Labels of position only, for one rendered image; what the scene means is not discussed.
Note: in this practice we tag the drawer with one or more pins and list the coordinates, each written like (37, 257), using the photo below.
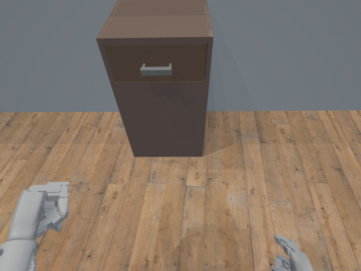
(187, 61)

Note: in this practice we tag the robot left forearm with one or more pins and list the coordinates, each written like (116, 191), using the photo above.
(18, 255)

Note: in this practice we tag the robot right hand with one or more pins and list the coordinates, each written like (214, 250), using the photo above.
(298, 260)

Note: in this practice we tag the handle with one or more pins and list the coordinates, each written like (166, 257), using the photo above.
(155, 71)

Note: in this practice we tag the robot left hand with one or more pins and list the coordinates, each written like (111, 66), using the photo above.
(49, 200)

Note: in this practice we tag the cabinet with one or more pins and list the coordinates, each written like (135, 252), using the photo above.
(161, 118)

